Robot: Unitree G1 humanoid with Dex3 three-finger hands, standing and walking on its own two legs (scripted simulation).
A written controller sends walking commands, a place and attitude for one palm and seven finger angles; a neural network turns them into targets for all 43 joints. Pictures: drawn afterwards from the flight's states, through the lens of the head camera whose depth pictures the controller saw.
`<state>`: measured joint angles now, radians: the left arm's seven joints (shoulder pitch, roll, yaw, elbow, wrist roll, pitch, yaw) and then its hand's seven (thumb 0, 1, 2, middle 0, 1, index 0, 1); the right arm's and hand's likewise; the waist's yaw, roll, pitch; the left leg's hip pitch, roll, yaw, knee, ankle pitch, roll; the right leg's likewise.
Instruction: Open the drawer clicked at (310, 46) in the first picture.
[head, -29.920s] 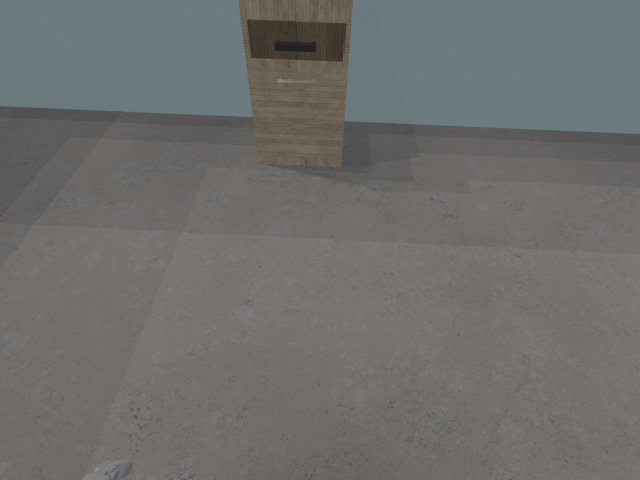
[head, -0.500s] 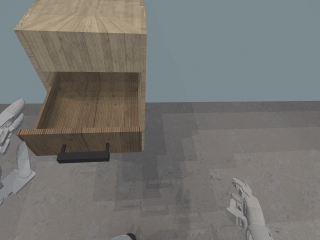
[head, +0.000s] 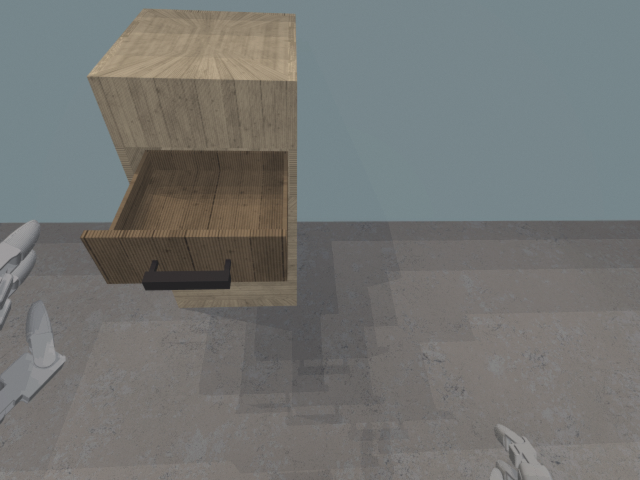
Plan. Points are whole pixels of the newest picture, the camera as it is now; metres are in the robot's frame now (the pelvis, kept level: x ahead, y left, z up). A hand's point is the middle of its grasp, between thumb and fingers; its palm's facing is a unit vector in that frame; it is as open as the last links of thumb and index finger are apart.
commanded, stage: stop stepping back and stand still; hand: left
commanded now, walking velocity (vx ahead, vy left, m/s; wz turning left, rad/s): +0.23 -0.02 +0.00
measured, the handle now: (189, 272) +0.53 +0.27 -0.15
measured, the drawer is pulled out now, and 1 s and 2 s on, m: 0.30 0.30 0.30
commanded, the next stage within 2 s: let the arm hang, fingers relaxed in 0.26 s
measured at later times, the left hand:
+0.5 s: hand (123, 436) +0.18 +0.24 -0.03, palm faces +0.16 -0.92 -0.35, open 7.4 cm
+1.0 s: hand out of the picture -0.03 +0.19 -0.17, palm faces +0.07 -0.97 -0.23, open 7.3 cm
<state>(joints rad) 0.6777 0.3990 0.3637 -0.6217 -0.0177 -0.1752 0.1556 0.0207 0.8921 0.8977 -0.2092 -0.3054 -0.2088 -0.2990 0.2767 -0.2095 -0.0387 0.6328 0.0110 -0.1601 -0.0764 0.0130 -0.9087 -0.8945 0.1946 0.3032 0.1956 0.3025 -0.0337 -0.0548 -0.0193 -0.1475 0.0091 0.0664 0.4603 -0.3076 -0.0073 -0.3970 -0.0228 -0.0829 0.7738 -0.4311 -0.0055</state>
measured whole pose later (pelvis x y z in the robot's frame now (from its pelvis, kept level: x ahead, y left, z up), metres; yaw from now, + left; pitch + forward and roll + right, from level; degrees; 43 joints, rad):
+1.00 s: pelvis +0.00 +0.00 +0.01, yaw +3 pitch -2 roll +0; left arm 0.31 0.19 0.01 1.07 0.01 0.03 0.02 0.01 0.92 0.90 -0.20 -0.30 -0.20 -0.30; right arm 0.32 -0.15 0.00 1.05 -0.01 0.02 -0.03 0.00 -0.92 -0.89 0.19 0.30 0.19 0.30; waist 0.01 0.01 0.08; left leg -0.20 -0.01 0.02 0.46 -0.23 0.02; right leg -0.21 0.02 0.01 0.44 -0.20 -0.01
